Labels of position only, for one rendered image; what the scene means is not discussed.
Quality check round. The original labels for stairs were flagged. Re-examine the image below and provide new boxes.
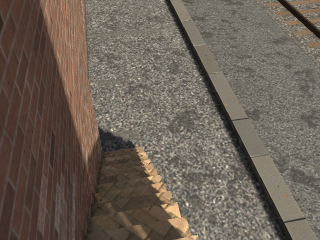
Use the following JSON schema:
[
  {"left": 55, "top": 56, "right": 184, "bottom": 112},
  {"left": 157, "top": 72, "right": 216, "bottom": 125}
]
[{"left": 84, "top": 147, "right": 199, "bottom": 240}]

